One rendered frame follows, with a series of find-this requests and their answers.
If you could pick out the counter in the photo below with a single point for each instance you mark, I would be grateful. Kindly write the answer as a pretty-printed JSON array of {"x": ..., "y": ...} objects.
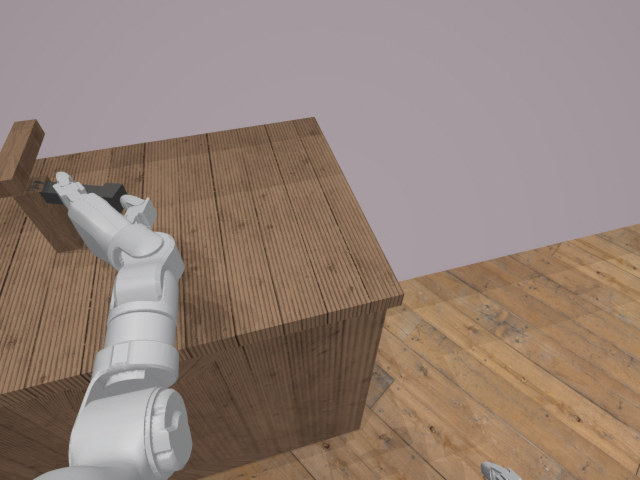
[{"x": 281, "y": 303}]

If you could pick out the robot left forearm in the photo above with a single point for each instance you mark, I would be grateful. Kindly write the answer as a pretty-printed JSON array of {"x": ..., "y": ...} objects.
[{"x": 139, "y": 351}]

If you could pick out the robot left hand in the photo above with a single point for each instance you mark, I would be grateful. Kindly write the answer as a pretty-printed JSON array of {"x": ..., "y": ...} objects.
[{"x": 96, "y": 221}]

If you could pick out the tap lever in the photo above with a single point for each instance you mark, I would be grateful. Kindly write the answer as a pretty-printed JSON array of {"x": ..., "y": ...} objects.
[{"x": 111, "y": 192}]

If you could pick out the robot left upper arm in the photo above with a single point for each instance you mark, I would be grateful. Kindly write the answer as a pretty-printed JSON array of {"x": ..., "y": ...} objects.
[{"x": 141, "y": 435}]

